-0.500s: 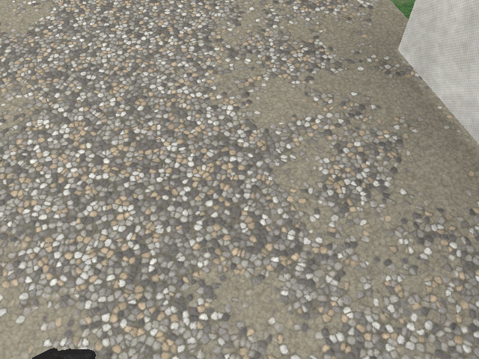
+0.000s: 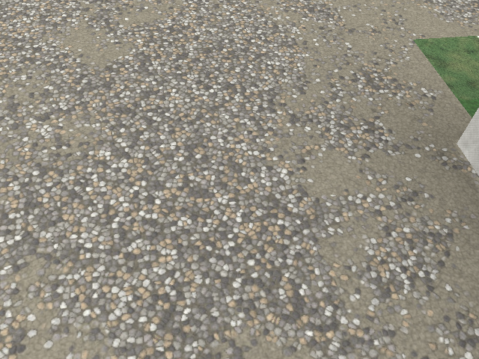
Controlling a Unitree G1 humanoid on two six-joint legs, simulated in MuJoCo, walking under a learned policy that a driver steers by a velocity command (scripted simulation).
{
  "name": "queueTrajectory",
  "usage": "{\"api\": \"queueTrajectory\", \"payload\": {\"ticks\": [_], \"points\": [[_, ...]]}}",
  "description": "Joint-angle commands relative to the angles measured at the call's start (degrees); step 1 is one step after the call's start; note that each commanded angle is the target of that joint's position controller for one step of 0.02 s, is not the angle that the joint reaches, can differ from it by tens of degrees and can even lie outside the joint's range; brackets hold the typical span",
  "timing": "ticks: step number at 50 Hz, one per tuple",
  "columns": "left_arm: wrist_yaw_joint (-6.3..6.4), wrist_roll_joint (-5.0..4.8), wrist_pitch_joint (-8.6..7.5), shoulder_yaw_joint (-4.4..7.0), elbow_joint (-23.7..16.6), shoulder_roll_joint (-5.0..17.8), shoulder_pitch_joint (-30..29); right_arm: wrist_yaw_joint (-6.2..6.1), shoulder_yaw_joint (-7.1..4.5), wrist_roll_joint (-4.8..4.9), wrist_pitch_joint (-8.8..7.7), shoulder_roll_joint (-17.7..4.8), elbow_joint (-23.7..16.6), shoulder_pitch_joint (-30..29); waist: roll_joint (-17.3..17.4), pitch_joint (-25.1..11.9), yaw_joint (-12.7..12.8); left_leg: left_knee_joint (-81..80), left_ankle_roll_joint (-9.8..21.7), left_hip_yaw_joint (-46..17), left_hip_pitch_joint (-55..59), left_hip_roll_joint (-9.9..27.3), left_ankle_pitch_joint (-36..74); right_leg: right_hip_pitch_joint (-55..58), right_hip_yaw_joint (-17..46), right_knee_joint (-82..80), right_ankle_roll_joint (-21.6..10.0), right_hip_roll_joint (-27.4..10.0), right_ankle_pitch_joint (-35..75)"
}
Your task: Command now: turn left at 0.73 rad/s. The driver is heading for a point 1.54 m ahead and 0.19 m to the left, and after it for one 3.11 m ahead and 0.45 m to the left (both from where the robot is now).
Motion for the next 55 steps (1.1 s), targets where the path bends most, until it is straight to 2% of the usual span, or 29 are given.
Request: {"api": "queueTrajectory", "payload": {"ticks": [1, 2, 4, 7, 14, 18, 21, 22, 23, 24, 25, 26, 27, 28, 29, 32, 34, 35, 37, 39, 41, 42, 43, 44, 45, 46, 47, 50, 55], "points": [[0.12, -0.13, -0.25, 0.87, -6.02, 4.31, -2.27, -1.0, -4.26, 0.6, -0.33, -13.32, -2.54, 5.8, 7.6, -0.77, -0.14, -13.54, 14.19, -25.91, 9.61, 18.89, 39.15, -16.57, 7.86, 20.14, 2.73, 0.65, -5.87], [-0.17, -0.59, -0.6, 1.07, -5.38, 5.04, -1.45, -1.19, -3.92, 0.63, 0.32, -11.78, -3.54, 1.33, 6.07, -0.43, 1.77, -13.48, 11.15, -22.27, 8.83, 14.83, 35.25, -16.46, 8.27, 19.12, 3.07, -0.08, -1.34], [-0.86, 0.36, -0.71, 1.36, -5.13, 6.28, -0.97, -1.27, -3.75, 1.13, 0.6, -10.51, -4.78, -0.82, 7.41, -3.5, 1.8, -12.0, 8.9, -19.83, 11.37, 11.14, 39.38, -15.68, 7.6, 19.58, 4.03, -0.02, 2.62], [-1.31, -0.02, -0.41, 0.84, -6.13, 5.44, -2.34, -1.09, -4.51, 1.21, 0.47, -11.83, -4.27, 2.43, 6.05, -5.44, 0.35, -10.53, 8.18, -21.26, 13.7, 9.94, 39.92, -16.23, 7.72, 16.95, 4.84, 0.18, 4.05], [-0.82, -0.5, -1.07, 0.3, -7.88, 7.05, -6.12, -1.27, -5.71, 0.29, 0.75, -14.54, -5.07, 3.82, 9.13, -5.12, -1.77, -8.79, 7.9, -30.54, 12.61, 8.51, 33.88, -13.82, 10.11, 5.73, 4.17, 2.2, 4.04], [-0.58, -1.05, -2.01, 0.12, -7.74, 8.12, -4.65, -0.93, -5.84, -0.04, 0.73, -14.95, -5.91, 0.96, 10.37, -5.61, -0.71, -7.06, 6.48, -33.75, 9.27, 7.37, 37.34, -6.32, 10.63, -0.71, 2.65, 3.49, 4.1], [0.03, -1.16, -2.59, 0.2, -6.33, 8.2, 0.27, -1.06, -5.07, 0.28, 0.68, -13.41, -6.6, -2.7, 11.2, -5.48, 2.04, -5.62, 2.44, -33.4, 3.36, 4.92, 32.36, 6.54, 9.52, -13.41, 1.56, 3.2, 8.87], [0.47, -0.68, -2.93, 0.26, -5.93, 8.22, 1.7, -1.28, -4.59, 0.8, 0.52, -12.45, -6.59, -3.19, 9.4, -5.05, 3.17, -3.59, 0.08, -31.76, -0.56, 2.96, 24.55, 12.83, 10.33, -21.1, 0.82, 1.41, 14.61], [1.0, -0.04, -3.07, 0.73, -6.61, 11.15, 0.47, -1.35, -3.54, 0.86, 0.26, -8.89, -6.34, 1.01, -1.28, -6.65, 0.81, 4.69, -2.71, -25.17, -5.35, -1.78, 3.57, 18.51, 21.91, -26.69, -2.06, -9.67, 12.47], [0.67, -0.25, -2.46, 1.16, -8.22, 15.81, -2.01, -1.81, -3.34, 0.44, 0.39, -8.15, -6.72, 5.48, -10.5, -6.84, -1.51, 13.39, -4.29, -14.14, -13.15, -11.54, -18.57, 20.27, 38.29, -28.41, -8.4, -22.1, 19.86], [0.03, -0.46, -2.01, 1.45, -6.55, 14.37, 1.83, -2.05, -4.19, -1.08, 0.58, -12.75, -5.55, 3.98, -7.78, -6.8, 0.7, 22.54, -4.8, -12.04, -13.36, -8.23, -17.87, 16.59, 40.25, -27.25, -13.24, -23.03, 23.99], [-0.3, -0.78, -1.95, 0.51, -6.3, 10.7, 1.07, -1.85, -4.32, -0.95, 0.65, -13.02, -4.86, 2.11, -4.2, -4.45, 0.34, 25.9, -4.91, -12.03, -12.69, -6.34, -13.7, 13.55, 34.26, -26.34, -12.67, -20.05, 24.2], [-0.53, -0.79, -1.87, 0.0, -6.29, 8.53, -1.18, -1.34, -4.12, -0.63, 0.82, -12.27, -4.04, 1.16, -3.15, -2.61, 0.06, 27.15, -5.33, -11.54, -11.1, -5.43, -9.93, 10.71, 27.38, -26.24, -10.82, -15.7, 23.27], [-0.41, -0.45, -1.88, -0.13, -6.18, 8.19, -2.26, -0.64, -3.77, -0.35, 1.04, -11.25, -3.82, 0.8, -5.47, -2.66, -0.13, 28.43, -5.75, -10.39, -10.3, -5.46, -7.56, 10.24, 22.95, -26.09, -9.5, -12.62, 24.48], [-0.26, -0.28, -1.95, -0.15, -5.8, 8.11, -2.01, -0.15, -3.39, -0.09, 1.19, -10.51, -3.44, 1.14, -7.15, -2.85, 0.04, 28.93, -6.29, -9.19, -9.98, -5.7, -7.02, 10.48, 20.2, -25.7, -9.29, -11.08, 28.29], [-0.46, -0.46, -2.34, -0.25, -3.88, 7.51, 1.34, -0.05, -2.23, 0.32, 1.56, -8.69, -2.9, -1.33, -6.47, -3.49, 1.6, 22.26, -6.82, -7.76, -9.58, -5.04, -7.58, 13.82, 17.97, -24.71, -9.61, -10.62, 30.94], [-1.35, 0.07, -2.26, 0.86, -1.63, 10.0, 6.78, 0.5, -1.49, -0.73, 1.26, -8.43, -2.32, -1.78, -9.38, -5.14, 3.89, 16.89, -5.55, -4.74, -10.04, -3.95, -8.78, 16.44, 21.67, -29.75, -9.96, -10.7, -0.2], [-1.76, 0.29, -2.1, 1.2, -0.98, 10.68, 7.27, 0.95, -1.36, -1.05, 0.96, -8.87, -2.3, -3.03, -10.81, -3.3, 4.27, 14.73, -4.93, -3.24, -10.17, -3.2, -9.53, 15.16, 23.82, -32.16, -10.14, -11.42, -8.78], [-2.34, 0.39, -2.11, 1.58, -0.02, 10.82, 7.89, 1.42, -0.68, -1.0, -0.06, -8.38, -2.11, -5.44, -9.6, -0.38, 4.42, 9.18, -3.55, -0.83, -7.98, -1.68, -9.96, 11.91, 24.95, -33.96, -10.35, -12.38, -11.95], [-2.61, -0.1, -2.33, 1.97, 0.58, 10.99, 7.13, 1.35, 0.07, -0.78, -1.35, -7.07, -0.99, -4.89, -7.09, 0.85, 3.08, 0.32, -1.61, 1.08, -0.38, -1.45, -8.62, 6.54, 22.74, -33.7, -9.97, -11.54, -9.44], [-2.57, -0.73, -2.07, 2.19, 0.75, 10.56, 4.9, 0.25, 0.53, -0.66, -2.65, -5.34, 1.7, 0.86, -2.68, 2.74, -1.29, -14.54, 0.69, 4.07, 12.99, -1.82, 1.79, -2.95, 19.76, -28.74, -8.73, -8.15, -8.73], [-2.4, -0.84, -2.33, 2.02, -0.2, 8.87, 2.24, -0.73, 0.08, -0.93, -3.46, -6.93, 3.54, 7.01, 1.18, 2.95, -4.92, -16.92, 1.67, 1.48, 24.95, 0.2, 3.08, -14.22, 18.11, -21.92, -6.18, -4.97, -8.22], [-2.68, -1.68, -3.23, 0.75, -2.57, 3.44, -0.45, -1.71, -0.8, -1.69, -4.36, -11.17, 4.39, 12.35, 13.51, 0.24, -7.56, -23.71, 2.84, -14.98, 33.0, 14.59, -12.05, -24.46, 11.54, -3.02, -3.73, 0.8, -7.04], [-2.54, -2.21, -4.2, 0.18, -4.9, 2.49, -3.25, -2.09, -1.95, -1.74, -4.84, -15.67, 3.26, 10.07, 12.61, 2.76, -6.98, -27.64, 6.36, -32.42, 28.74, 25.41, -25.43, -34.09, 8.96, 7.71, -3.15, 3.43, -1.52], [-2.83, -1.7, -4.63, 0.71, -6.04, 5.4, -5.06, -2.38, -2.04, -1.94, -5.08, -14.42, 3.6, 8.45, 8.76, 5.19, -5.38, -27.31, 8.41, -31.86, 23.27, 27.11, -26.84, -35.03, 13.31, 12.48, -3.82, -1.32, 3.33], [-3.54, -1.83, -4.66, 1.26, -4.19, 6.61, -2.62, -2.12, -1.13, -1.58, -5.66, -10.83, 2.66, 4.19, 7.25, 5.6, -2.62, -26.87, 6.49, -26.5, 22.96, 23.52, -22.06, -34.75, 13.86, 15.29, -3.31, -2.12, 7.62], [-4.14, -1.37, -4.46, 1.56, -2.22, 7.07, 0.45, -1.91, -0.64, -1.29, -6.19, -9.05, 1.9, 2.11, 7.44, 4.35, -1.12, -27.32, 4.45, -20.5, 22.26, 20.73, -15.92, -32.94, 13.22, 16.63, -2.3, -2.4, 10.16], [-5.68, 0.18, -3.3, 1.66, -0.64, 6.01, 1.33, -1.88, -0.07, -0.91, -7.33, -7.74, 2.82, 3.87, 7.47, 3.67, -0.99, -28.58, 1.96, -7.56, 19.44, 16.13, -2.29, -31.35, 9.3, 22.61, -1.05, -2.89, 15.33], [-7.01, -0.03, -2.78, 0.69, -4.01, 4.09, -7.18, -0.96, 0.37, -1.26, -8.5, -6.36, 5.9, 8.68, 6.71, 8.39, -2.4, -31.2, 0.59, 4.32, 16.23, 13.72, 10.03, -33.19, 3.58, 19.1, -1.89, -3.6, 21.04]]}}
Velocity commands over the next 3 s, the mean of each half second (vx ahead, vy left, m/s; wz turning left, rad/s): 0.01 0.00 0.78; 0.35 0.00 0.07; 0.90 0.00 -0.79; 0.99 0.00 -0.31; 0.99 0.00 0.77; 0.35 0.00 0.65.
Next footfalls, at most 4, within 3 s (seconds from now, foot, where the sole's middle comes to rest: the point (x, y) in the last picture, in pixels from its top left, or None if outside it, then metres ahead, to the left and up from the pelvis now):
0.46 right None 0.15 -0.08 -0.77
0.86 left None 0.03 0.09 -0.77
1.30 right None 0.48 0.06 -0.77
1.74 left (172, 216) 0.95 0.18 -0.77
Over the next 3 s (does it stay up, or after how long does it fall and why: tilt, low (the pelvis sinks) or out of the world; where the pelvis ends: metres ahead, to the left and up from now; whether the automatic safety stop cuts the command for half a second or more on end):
stays up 1.72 0.08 0.00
